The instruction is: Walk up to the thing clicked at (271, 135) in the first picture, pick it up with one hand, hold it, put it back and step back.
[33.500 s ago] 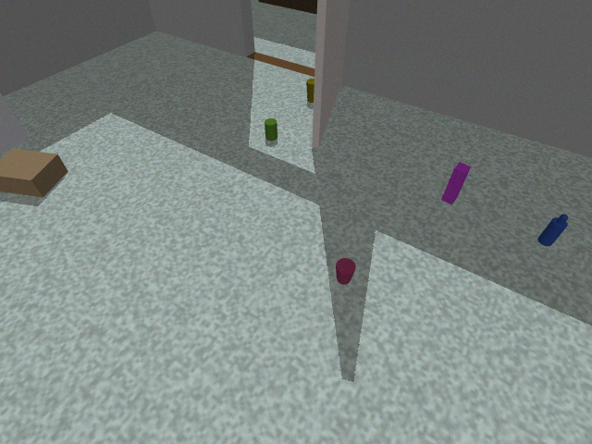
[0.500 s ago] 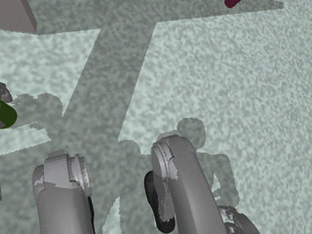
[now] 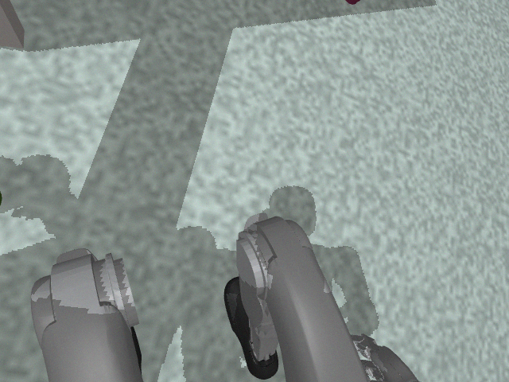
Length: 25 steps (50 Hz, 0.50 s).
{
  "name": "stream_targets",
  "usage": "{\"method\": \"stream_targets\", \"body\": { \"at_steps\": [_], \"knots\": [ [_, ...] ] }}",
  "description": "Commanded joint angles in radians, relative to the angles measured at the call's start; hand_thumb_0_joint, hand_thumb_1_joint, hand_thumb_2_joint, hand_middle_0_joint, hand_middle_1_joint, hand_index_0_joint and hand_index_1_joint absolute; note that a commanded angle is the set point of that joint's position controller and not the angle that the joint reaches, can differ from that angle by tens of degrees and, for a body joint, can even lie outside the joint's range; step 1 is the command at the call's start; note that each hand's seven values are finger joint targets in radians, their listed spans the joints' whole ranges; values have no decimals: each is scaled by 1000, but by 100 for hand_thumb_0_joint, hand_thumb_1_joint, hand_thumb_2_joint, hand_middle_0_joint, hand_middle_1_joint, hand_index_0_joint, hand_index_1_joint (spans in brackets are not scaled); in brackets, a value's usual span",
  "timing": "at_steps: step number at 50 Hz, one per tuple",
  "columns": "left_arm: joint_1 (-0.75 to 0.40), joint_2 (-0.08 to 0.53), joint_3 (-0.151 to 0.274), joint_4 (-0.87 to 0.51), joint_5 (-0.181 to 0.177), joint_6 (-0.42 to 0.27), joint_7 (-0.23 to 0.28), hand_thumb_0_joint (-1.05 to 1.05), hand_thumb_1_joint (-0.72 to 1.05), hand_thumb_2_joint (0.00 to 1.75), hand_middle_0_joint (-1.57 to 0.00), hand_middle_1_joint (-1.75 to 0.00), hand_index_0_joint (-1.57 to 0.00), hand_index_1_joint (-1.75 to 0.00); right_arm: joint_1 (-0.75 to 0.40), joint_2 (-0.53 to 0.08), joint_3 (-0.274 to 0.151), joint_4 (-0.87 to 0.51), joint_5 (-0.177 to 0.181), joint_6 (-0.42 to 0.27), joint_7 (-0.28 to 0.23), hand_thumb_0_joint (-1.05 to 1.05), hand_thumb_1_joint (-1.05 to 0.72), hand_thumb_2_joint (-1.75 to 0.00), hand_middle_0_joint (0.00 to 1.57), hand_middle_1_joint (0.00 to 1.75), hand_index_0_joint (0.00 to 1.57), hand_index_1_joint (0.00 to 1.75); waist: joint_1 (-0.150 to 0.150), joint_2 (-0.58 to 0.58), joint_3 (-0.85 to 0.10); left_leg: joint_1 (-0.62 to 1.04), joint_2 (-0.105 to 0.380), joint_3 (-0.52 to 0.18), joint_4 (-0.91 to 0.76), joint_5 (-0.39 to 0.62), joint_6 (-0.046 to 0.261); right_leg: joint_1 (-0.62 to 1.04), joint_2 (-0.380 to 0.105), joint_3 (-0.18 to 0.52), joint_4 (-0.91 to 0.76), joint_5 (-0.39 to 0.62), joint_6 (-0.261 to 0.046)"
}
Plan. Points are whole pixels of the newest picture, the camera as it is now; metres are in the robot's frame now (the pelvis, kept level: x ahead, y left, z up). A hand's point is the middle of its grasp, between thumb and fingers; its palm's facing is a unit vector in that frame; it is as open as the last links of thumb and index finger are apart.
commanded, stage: open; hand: left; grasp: from above
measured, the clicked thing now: out of the picture +0.43 +0.37 -0.25
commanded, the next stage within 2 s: withdraw in 0.98 s
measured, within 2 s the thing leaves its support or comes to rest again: neither
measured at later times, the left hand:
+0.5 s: hand out of the picture +0.42 +0.35 -0.21, palm faces -0.42 -0.14 -0.90, open 11.3 cm
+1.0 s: hand out of the picture +0.43 +0.35 -0.21, palm faces -0.43 -0.15 -0.89, open 13.6 cm
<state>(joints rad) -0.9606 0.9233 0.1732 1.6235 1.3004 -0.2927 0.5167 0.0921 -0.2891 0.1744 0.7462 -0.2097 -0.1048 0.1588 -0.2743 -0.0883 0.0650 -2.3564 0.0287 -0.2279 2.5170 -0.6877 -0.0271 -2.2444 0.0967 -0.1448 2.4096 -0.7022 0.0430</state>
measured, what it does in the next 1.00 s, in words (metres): stands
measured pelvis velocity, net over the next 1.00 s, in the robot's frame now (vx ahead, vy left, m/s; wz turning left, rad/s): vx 0.00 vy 0.00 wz -0.02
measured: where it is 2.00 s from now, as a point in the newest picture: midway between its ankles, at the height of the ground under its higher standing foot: (195, 365)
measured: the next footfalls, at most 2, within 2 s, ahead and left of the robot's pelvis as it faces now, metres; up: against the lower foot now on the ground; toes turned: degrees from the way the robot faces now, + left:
none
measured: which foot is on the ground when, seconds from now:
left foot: down 0.00-1.00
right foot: down 0.00-1.00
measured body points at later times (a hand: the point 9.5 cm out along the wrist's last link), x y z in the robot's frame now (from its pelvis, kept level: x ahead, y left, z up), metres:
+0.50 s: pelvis +0.00 +0.00 +0.00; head +0.24 +0.12 +0.36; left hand +0.44 +0.36 -0.16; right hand +0.06 -0.26 -0.08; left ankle +0.07 +0.14 -0.27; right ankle +0.10 -0.11 -0.27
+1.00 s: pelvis +0.00 +0.00 +0.00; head +0.25 +0.12 +0.35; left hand +0.45 +0.36 -0.16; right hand +0.08 -0.26 -0.08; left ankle +0.07 +0.14 -0.27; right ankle +0.10 -0.11 -0.27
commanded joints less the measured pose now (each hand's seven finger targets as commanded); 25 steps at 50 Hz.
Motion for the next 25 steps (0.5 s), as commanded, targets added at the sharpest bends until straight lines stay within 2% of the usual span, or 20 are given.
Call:
{"method": "stream_targets", "body": {
  "at_steps": [1,2,5,6,7,10,11,12,14,15,16,17,18,22,23,25],
  "knots": [
    [-269,273,7,-101,-18,12,62,0,67,80,-96,-81,-100,-77,186,-289,-71,4,0,-15,-7,0,-90,-90,20,30,20,30,-25,374,-630,468,13,113,-234,145,50,310,24,-88,-251,226,-61],
    [-270,263,-7,-81,-18,16,62,0,67,80,-95,-83,-99,-79,179,-285,-68,1,1,-20,-6,0,-90,-90,20,30,20,30,-28,379,-606,458,12,113,-236,130,49,291,23,-87,-242,209,-66],
    [-277,279,-10,-67,-20,16,67,0,66,79,-96,-80,-100,-76,173,-292,-60,-6,-4,-27,-7,0,-90,-90,20,30,20,30,-34,363,-585,434,13,113,-231,108,53,293,25,-86,-259,190,-61],
    [-285,272,-18,-67,-18,19,64,0,58,79,-88,-81,-92,-77,178,-298,-60,-7,-3,-32,-6,0,-89,-89,20,30,20,30,-44,360,-573,439,12,113,-228,105,52,280,22,-91,-253,187,-62],
    [-283,282,-7,-79,-26,19,69,0,50,76,-80,-81,-84,-77,173,-297,-57,-5,-5,-33,-8,0,-89,-89,20,30,20,30,-31,377,-587,454,13,112,-236,116,49,292,23,-95,-256,196,-61],
    [-280,271,-17,-58,-21,19,73,0,26,70,-57,-82,-62,-77,173,-302,-54,-9,-8,-40,-6,0,-89,-89,20,30,20,30,-44,382,-584,469,14,104,-240,123,45,283,23,-106,-243,206,-63],
    [-282,278,-20,-58,-18,17,75,0,18,69,-53,-83,-57,-78,167,-300,-53,-11,-6,-42,-5,0,-89,-89,20,30,20,30,-40,390,-576,452,15,107,-238,116,47,286,25,-100,-249,202,-63],
    [-290,285,-19,-60,-19,14,76,0,10,71,-49,-84,-53,-79,169,-301,-48,-13,-10,-43,-3,0,-89,-89,20,30,20,30,-46,376,-584,444,17,106,-231,117,50,300,27,-98,-255,207,-60],
    [-283,292,-15,-61,-21,14,80,0,-1,75,-45,-84,-48,-81,169,-299,-45,-11,-10,-44,-4,0,-89,-89,20,30,20,30,-39,377,-593,443,16,108,-230,123,50,310,27,-95,-253,212,-60],
    [-292,304,-4,-79,-25,11,84,0,-4,78,-43,-86,-46,-83,173,-302,-41,-10,-15,-47,-3,0,-89,-90,20,30,20,30,-44,394,-594,454,16,108,-230,134,48,317,25,-100,-252,223,-58],
    [-279,296,-13,-64,-20,15,82,0,-8,79,-40,-88,-43,-85,169,-299,-44,-12,-11,-50,-2,0,-89,-90,20,30,20,30,-37,397,-593,460,17,105,-232,125,47,300,27,-97,-246,213,-64],
    [-297,303,-15,-77,-21,14,82,0,-11,81,-38,-89,-41,-87,166,-300,-43,-13,-13,-54,-1,0,-89,-90,20,30,20,30,-43,407,-582,451,20,106,-226,119,47,299,28,-93,-247,206,-63],
    [-285,308,0,-84,-25,14,89,0,-14,83,-37,-89,-39,-87,163,-303,-44,-14,-13,-52,-2,0,-89,-90,20,30,20,30,-34,398,-592,454,19,105,-232,113,47,303,28,-97,-253,202,-63],
    [-290,284,-29,-74,-16,30,84,0,-24,89,-30,-93,-31,-91,167,-300,-46,-12,-14,-58,5,0,-89,-90,20,30,20,30,-47,418,-577,460,17,105,-238,108,43,284,27,-99,-244,197,-66],
    [-275,294,-13,-88,-21,32,86,0,-27,90,-28,-94,-29,-92,166,-303,-47,-9,-14,-57,5,0,-89,-90,20,30,20,30,-32,430,-592,479,18,103,-248,121,40,295,27,-104,-243,206,-66],
    [-265,287,-16,-87,-26,45,83,0,-32,93,-24,-96,-25,-95,169,-303,-47,-15,-15,-58,8,0,-89,-90,20,30,20,30,-35,435,-602,495,18,100,-242,146,40,295,25,-106,-237,232,-65]
  ]
}}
